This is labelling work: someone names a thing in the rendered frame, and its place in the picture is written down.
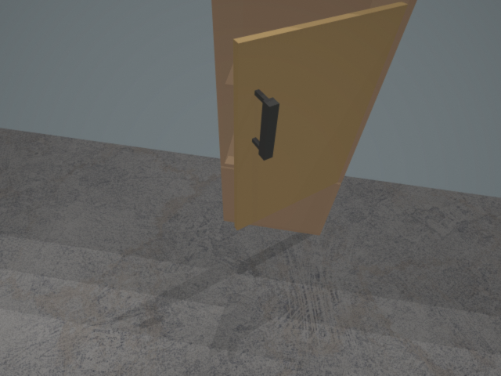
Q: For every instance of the handle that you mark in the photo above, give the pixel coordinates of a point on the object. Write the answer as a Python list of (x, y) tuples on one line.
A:
[(269, 117)]

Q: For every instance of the cupboard door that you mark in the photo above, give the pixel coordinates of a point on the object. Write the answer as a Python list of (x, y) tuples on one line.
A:
[(322, 74)]

